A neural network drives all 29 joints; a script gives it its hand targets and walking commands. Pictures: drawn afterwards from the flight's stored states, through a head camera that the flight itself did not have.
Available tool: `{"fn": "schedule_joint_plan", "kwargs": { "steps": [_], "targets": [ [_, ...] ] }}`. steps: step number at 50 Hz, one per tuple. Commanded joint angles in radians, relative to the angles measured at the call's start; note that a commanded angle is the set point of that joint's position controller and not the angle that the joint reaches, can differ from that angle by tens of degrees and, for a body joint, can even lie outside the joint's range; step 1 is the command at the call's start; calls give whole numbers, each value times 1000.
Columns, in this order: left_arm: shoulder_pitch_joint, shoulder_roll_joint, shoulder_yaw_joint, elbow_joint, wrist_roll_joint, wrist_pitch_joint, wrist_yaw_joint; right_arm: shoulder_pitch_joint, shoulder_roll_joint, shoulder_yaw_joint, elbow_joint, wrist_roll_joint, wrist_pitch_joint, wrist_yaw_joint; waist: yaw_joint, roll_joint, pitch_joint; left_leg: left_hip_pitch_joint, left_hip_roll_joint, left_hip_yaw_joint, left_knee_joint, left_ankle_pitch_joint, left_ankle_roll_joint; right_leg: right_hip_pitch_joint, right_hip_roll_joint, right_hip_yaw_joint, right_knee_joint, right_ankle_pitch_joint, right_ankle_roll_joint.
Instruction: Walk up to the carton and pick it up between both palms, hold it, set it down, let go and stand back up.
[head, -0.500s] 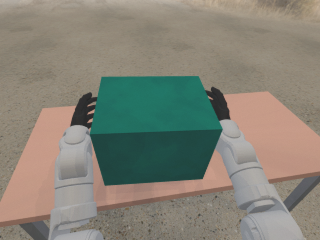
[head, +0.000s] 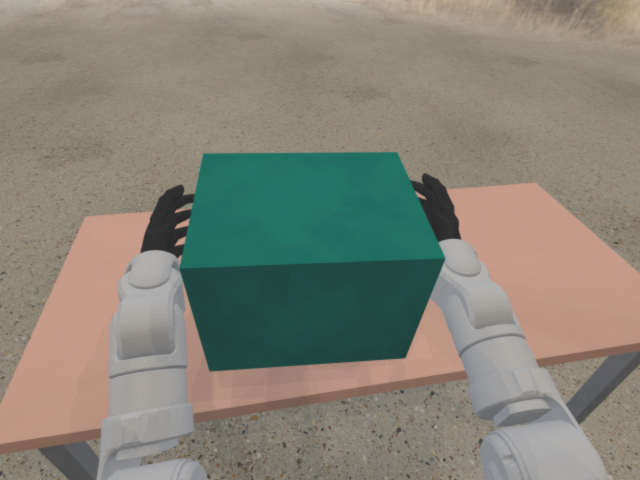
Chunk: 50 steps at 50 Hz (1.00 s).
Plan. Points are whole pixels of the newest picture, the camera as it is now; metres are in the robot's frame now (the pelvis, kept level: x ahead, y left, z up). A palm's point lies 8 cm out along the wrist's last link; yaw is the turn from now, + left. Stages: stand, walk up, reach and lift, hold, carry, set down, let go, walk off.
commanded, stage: hold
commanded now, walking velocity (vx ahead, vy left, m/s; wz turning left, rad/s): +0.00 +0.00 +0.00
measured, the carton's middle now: (306, 258) +0.36 +0.01 +0.15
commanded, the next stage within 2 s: set down in 0.18 s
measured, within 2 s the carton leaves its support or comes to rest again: neither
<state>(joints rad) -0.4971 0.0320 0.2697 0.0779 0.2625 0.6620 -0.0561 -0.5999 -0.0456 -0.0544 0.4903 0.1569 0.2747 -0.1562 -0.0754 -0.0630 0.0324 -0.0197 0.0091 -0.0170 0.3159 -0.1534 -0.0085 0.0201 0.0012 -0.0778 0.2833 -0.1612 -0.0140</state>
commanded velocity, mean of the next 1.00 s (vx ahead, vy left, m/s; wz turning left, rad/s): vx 0.00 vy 0.00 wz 0.00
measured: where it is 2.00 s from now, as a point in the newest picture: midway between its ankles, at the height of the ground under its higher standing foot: outside the picture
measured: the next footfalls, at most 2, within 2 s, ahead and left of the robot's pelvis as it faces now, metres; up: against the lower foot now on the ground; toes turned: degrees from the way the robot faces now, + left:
none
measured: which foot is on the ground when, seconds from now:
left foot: down 0.00-1.00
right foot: down 0.00-1.00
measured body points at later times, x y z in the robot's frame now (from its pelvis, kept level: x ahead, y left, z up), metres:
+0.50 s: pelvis +0.01 +0.00 +0.00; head -0.05 +0.02 +0.45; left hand +0.37 +0.19 +0.17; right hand +0.37 -0.15 +0.17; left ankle +0.02 +0.12 -0.75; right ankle +0.01 -0.11 -0.75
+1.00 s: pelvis +0.03 -0.01 +0.00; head +0.01 +0.02 +0.45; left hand +0.39 +0.18 +0.12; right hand +0.40 -0.15 +0.13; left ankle +0.02 +0.12 -0.75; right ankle +0.01 -0.11 -0.75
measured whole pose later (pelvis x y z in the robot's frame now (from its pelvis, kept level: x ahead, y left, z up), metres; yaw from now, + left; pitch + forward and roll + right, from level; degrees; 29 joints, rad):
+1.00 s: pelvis +0.03 -0.01 +0.00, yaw +1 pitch -5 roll +0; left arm -0.40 0.01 0.24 0.21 0.26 0.33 -0.03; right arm -0.49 -0.02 -0.07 0.61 0.05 -0.07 -0.13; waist -0.02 -0.07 0.05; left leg -0.03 0.02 -0.04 0.32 -0.19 -0.02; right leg 0.02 0.01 -0.10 0.26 -0.19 -0.02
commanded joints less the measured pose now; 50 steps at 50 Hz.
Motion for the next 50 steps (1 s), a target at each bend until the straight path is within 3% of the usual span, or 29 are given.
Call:
{"fn": "schedule_joint_plan", "kwargs": {
  "steps": [1, 14, 21, 25, 32, 37, 50],
  "targets": [
    [-663, -497, -452, -132, -139, -56, -131, -694, 496, 372, -274, 62, -41, 118, -8, 89, -336, 75, -50, 41, -33, 207, -15, 59, 32, -5, -32, 186, 46],
    [-655, -493, -451, -128, -136, -79, -136, -700, 497, 369, -294, 51, -69, 119, -1, 93, -348, 79, -52, 43, -29, 204, -16, 68, 32, -10, -28, 193, 48],
    [-554, -454, -367, -2, -66, -191, -168, -643, 462, 272, -217, -78, -224, 151, 43, 89, -258, 32, -40, 75, -77, 72, 1, 62, 16, -32, -46, 49, 41],
    [-523, -452, -360, 42, -53, -243, -173, -613, 448, 231, -178, -142, -304, 161, 49, 78, -228, 4, -34, 93, -88, 58, 3, 65, 11, -42, -51, 16, 40],
    [-539, -493, -452, 40, -89, -316, -139, -612, 438, 255, -181, -156, -389, 148, 29, 83, -315, 63, -33, 81, -38, 227, -30, 81, 22, -56, -33, 150, 41],
    [-522, -501, -479, 23, -94, -360, -114, -574, 445, 297, -162, -139, -409, 140, 32, 92, -359, 79, -37, 61, -9, 341, -46, 113, 24, -45, -20, 276, 43],
    [-448, -485, -447, 3, -72, -380, -102, -506, 455, 335, -140, -126, -415, 138, 59, 92, -370, 17, -42, 57, 0, 389, -47, 180, 16, -23, 11, 453, 52]
  ]
}}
